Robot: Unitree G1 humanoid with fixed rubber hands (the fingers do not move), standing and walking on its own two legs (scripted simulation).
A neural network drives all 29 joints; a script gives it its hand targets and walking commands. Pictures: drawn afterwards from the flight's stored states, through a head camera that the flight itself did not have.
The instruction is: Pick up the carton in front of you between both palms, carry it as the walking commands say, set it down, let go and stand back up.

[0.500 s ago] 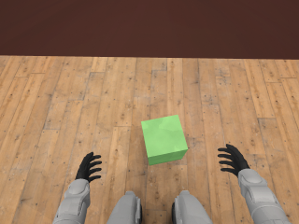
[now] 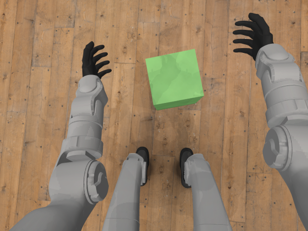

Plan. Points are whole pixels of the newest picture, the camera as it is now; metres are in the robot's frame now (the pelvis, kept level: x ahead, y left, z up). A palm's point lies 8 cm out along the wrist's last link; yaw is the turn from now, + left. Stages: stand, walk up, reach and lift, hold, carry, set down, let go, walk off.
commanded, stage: reach and lift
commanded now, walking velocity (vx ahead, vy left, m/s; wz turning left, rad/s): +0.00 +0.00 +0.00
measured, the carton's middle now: (173, 83) +0.54 -0.02 -0.54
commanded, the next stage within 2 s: none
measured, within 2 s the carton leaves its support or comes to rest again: leaves its support in 1.94 s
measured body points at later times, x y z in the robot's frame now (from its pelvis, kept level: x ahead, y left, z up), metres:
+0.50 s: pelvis +0.03 +0.00 -0.05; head +0.38 -0.02 +0.22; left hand +0.52 +0.18 -0.22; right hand +0.58 -0.19 -0.22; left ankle +0.08 +0.15 -0.63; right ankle +0.08 -0.10 -0.63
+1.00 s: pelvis -0.04 +0.01 -0.26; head +0.35 -0.02 -0.05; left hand +0.52 +0.17 -0.44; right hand +0.57 -0.20 -0.44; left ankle +0.08 +0.15 -0.63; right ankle +0.08 -0.10 -0.63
